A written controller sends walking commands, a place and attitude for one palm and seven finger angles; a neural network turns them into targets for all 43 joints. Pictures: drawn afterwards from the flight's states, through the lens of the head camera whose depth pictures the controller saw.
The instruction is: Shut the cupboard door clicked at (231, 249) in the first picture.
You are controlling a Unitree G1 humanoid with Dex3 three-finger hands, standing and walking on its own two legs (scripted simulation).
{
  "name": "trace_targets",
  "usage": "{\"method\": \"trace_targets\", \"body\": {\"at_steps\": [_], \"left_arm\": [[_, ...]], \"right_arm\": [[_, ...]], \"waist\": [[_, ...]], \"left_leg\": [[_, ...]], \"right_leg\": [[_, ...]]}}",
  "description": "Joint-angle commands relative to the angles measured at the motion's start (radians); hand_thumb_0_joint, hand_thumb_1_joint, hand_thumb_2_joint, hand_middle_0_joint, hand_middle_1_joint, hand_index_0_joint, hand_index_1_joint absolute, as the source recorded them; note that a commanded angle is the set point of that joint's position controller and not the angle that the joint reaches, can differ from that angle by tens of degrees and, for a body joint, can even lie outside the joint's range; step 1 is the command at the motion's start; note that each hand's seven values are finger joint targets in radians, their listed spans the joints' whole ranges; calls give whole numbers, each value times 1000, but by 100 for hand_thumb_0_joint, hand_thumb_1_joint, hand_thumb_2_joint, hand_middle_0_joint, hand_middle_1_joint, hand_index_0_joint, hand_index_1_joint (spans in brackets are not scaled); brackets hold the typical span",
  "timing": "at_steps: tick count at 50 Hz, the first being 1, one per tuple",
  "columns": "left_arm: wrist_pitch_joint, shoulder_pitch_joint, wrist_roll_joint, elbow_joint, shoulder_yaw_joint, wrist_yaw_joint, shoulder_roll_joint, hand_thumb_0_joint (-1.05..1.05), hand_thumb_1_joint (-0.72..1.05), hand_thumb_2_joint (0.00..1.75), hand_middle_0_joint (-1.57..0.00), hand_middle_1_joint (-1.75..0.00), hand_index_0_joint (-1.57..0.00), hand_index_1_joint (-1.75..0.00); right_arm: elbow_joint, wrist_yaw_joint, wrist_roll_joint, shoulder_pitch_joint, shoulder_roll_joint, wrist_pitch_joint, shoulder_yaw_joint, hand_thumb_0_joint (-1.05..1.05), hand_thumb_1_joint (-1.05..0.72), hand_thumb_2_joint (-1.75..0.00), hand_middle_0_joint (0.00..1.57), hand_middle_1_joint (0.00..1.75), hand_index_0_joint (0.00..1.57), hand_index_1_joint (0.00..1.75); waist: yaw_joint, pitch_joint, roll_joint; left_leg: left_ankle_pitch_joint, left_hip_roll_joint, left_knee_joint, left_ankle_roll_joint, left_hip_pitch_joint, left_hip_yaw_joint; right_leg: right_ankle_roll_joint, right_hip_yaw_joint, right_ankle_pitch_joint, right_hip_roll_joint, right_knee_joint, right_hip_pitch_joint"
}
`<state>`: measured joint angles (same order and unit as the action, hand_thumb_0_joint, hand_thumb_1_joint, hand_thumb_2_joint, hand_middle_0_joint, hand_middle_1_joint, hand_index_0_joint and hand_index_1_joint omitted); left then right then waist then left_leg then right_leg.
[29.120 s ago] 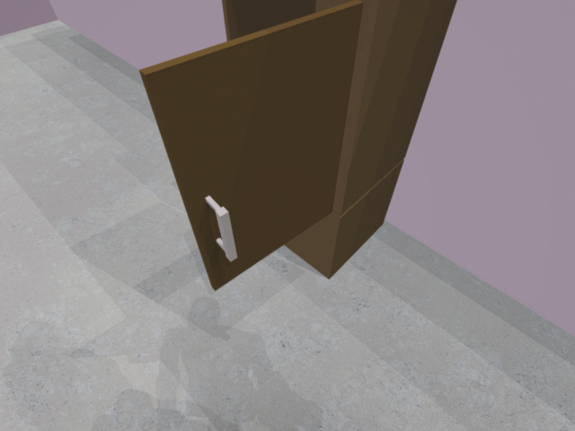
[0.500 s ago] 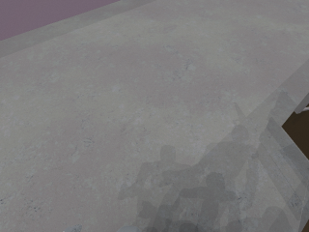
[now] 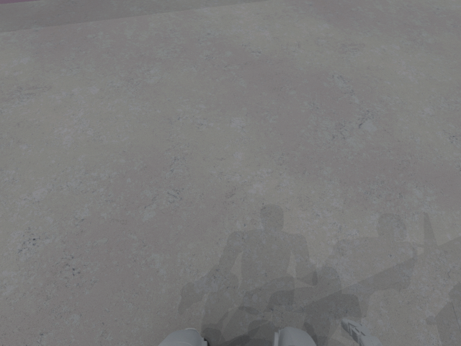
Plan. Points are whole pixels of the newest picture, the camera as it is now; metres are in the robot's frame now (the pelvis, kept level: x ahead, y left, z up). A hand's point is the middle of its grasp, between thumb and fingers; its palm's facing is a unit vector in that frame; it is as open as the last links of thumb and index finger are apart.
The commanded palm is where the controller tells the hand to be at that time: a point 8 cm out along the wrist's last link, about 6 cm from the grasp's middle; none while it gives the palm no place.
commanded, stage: turn to face it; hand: left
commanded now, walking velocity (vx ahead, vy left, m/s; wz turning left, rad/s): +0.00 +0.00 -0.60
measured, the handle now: out of the picture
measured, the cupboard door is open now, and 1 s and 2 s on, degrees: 62 62 62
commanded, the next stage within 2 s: none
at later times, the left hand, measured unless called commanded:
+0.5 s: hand (169, 297) +0.21 +0.14 -0.15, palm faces -0.11 -0.97 -0.22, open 7.3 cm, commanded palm none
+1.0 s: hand (197, 226) +0.37 +0.10 -0.15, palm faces -0.46 -0.85 -0.27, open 7.4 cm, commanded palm none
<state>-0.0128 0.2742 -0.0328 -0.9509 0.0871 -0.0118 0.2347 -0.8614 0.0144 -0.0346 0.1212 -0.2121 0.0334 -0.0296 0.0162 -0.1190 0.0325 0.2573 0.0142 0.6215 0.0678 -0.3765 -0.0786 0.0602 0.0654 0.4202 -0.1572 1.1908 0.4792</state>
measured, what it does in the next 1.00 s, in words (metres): walks ahead, turning right: right foot, then left foot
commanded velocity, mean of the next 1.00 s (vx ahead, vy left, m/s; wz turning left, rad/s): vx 0.00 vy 0.00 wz -0.60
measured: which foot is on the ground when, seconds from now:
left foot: down 0.00-0.30, up 0.32-0.62, down 0.64-0.98, up 1.00-1.00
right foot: up 0.00-0.26, down 0.28-0.64, up 0.66-0.96, down 0.98-1.00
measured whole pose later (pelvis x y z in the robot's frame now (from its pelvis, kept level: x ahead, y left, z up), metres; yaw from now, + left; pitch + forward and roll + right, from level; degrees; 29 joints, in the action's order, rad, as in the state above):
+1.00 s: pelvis +0.16 -0.04 +0.00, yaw -28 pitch +1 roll -1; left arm -0.04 0.14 -0.03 -0.84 0.08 -0.04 0.27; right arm -0.91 -0.01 -0.03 0.24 -0.24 -0.02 -0.05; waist -0.01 -0.08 -0.03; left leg 0.43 -0.16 0.70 -0.05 -0.24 -0.19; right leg -0.01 0.08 0.29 -0.02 0.59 0.29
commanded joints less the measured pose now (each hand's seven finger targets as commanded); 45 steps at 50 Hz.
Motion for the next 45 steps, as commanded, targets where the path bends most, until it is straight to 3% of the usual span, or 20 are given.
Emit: {"method": "trace_targets", "body": {"at_steps": [1,7,10,12,13,14,15,16,17,19,21,26,29,30,32,33,34,36,38,45], "left_arm": [[21,37,1,89,13,0,41,0,90,90,-20,-30,-20,-30],[9,-29,9,65,-34,14,-2,0,90,90,-20,-30,-20,-30],[5,-26,8,56,-31,11,9,0,90,90,-20,-30,-20,-30],[4,29,7,48,-14,6,38,0,90,90,-20,-30,-20,-30],[10,66,5,40,-3,7,76,0,90,90,-20,-30,-20,-30],[20,87,-2,39,6,12,136,0,90,90,-20,-30,-20,-30],[26,129,4,30,15,16,184,0,90,90,-20,-30,-20,-30],[28,106,10,38,22,29,172,0,90,90,-20,-30,-20,-30],[20,58,10,47,24,37,151,0,90,90,-20,-30,-20,-30],[10,-14,10,68,25,46,120,0,90,90,-20,-30,-20,-30],[8,-37,4,79,29,41,106,0,90,90,-20,-30,-20,-30],[-7,-51,0,88,40,27,137,0,90,90,-20,-30,-20,-30],[-17,-90,7,103,43,21,136,0,90,90,-20,-30,-20,-30],[-22,-111,14,119,38,18,119,0,90,90,-20,-30,-20,-30],[-23,-116,24,167,20,0,52,0,90,90,-20,-30,-20,-30],[-26,-145,9,169,28,-6,95,0,90,90,-20,-30,-20,-30],[-27,-138,3,159,33,-10,101,0,90,90,-20,-30,-20,-30],[-34,-111,13,141,27,-21,80,0,90,90,-20,-30,-20,-30],[-43,-120,15,147,18,-26,64,0,90,90,-20,-30,-20,-30],[-35,-165,12,178,7,-32,66,0,90,90,-20,-30,-20,-30]], "right_arm": [[17,-29,9,106,-153,15,-37,0,-90,-90,20,30,20,30],[-71,-42,10,161,-86,14,-20,0,-90,-90,20,30,20,30],[-93,-47,9,150,-104,-1,-26,0,-90,-90,20,30,20,30],[-94,-50,13,127,-111,-16,-31,0,-90,-90,20,30,20,30],[-89,-47,18,128,-100,-20,-32,0,-90,-90,20,30,20,30],[-77,-40,24,148,-68,-23,-34,0,-90,-90,20,30,20,30],[-64,-42,26,172,-41,-31,-31,0,-90,-90,20,30,20,30],[-59,-51,23,170,-62,-41,-28,0,-90,-90,20,30,20,30],[-57,-52,27,128,-84,-40,-33,0,-90,-90,20,30,20,30],[-64,-47,29,106,-70,-43,-29,0,-90,-90,20,30,20,30],[-55,-43,20,103,-40,-56,-28,0,-90,-90,20,30,20,30],[-23,-42,24,100,-38,-54,-32,0,-90,-90,20,30,20,30],[-25,-49,29,165,-54,-43,-34,0,-90,-90,20,30,20,30],[-29,-54,27,199,-83,-32,-37,0,-90,-90,20,30,20,30],[9,-63,4,201,-234,-25,-60,0,-90,-90,20,30,20,30],[14,-63,1,175,-236,-26,-61,0,-90,-90,20,30,20,30],[22,-65,-1,132,-210,-20,-52,0,-90,-90,20,30,20,30],[38,-67,-3,82,-184,-23,-42,0,-90,-90,20,30,20,30],[32,-65,-2,101,-182,-25,-42,0,-90,-90,20,30,20,30],[12,-49,1,136,-223,-35,-63,0,-90,-90,20,30,20,30]], "waist": [[-18,175,-123],[-12,106,-112],[-5,70,-155],[29,70,-107],[42,74,-24],[40,65,135],[41,137,248],[30,210,289],[31,196,234],[1,229,66],[-8,213,53],[-2,183,106],[-39,191,115],[-61,190,71],[-69,140,-333],[-69,116,-242],[-35,120,-219],[-7,121,-169],[-19,123,-196],[-44,125,-253]], "left_leg": [[-233,-247,-337,115,195,268],[-504,-237,-313,94,184,120],[-441,-255,-257,70,160,79],[-293,-244,-162,33,126,51],[-155,-192,-69,-7,90,17],[81,-84,107,-56,-22,-49],[411,5,347,-93,-93,-57],[402,-28,455,-95,-121,65],[350,-39,519,-100,-158,92],[247,-66,503,-109,-127,104],[208,-59,411,-117,-67,81],[177,-23,139,-114,5,63],[49,-15,-86,-107,166,64],[12,-51,-202,-99,284,83],[12,-448,-410,66,316,477],[-73,-493,-402,124,229,472],[-264,-452,-351,126,235,413],[-494,-370,-277,96,260,204],[-556,-327,-249,67,283,107],[-548,-358,-165,38,285,19]], "right_leg": [[11,-43,-130,17,-71,99],[-16,-25,-227,76,-406,-65],[-34,-5,-240,116,-520,-175],[-43,-15,-316,122,-635,-280],[-60,-92,-449,86,-695,-336],[-135,-303,-660,-59,-762,-378],[-271,-485,-783,-224,-855,-443],[-318,-547,-758,-212,-881,-460],[-331,-540,-709,-191,-881,-448],[-299,-409,-623,-121,-853,-407],[-264,-351,-543,-73,-866,-307],[-243,-408,-393,-27,-874,-262],[-187,-411,-298,15,-826,-168],[-149,-383,-208,55,-785,-61],[-49,-117,131,242,-411,156],[-39,-119,138,192,-227,131],[-30,-118,114,175,-127,133],[-13,-84,67,149,-93,110],[-7,-44,28,143,-156,71],[-36,40,-28,160,-469,-103]]}}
